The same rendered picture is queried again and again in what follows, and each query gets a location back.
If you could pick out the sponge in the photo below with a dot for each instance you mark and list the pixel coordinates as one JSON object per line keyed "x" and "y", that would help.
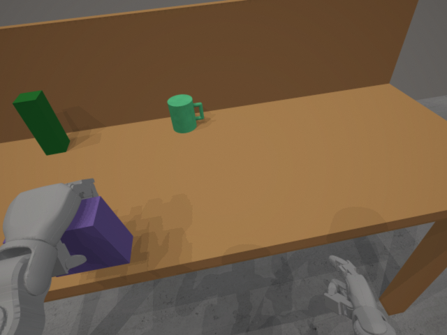
{"x": 98, "y": 234}

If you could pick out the robot left forearm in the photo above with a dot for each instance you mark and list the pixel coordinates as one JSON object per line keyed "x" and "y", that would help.
{"x": 26, "y": 267}

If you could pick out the table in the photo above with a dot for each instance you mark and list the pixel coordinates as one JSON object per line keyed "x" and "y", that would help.
{"x": 303, "y": 143}

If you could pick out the robot right hand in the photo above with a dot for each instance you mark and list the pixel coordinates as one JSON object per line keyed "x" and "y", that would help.
{"x": 343, "y": 298}

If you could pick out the robot right forearm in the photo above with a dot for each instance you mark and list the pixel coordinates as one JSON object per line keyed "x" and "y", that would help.
{"x": 367, "y": 320}

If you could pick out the robot left hand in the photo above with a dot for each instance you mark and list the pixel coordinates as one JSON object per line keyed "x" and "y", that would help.
{"x": 44, "y": 214}

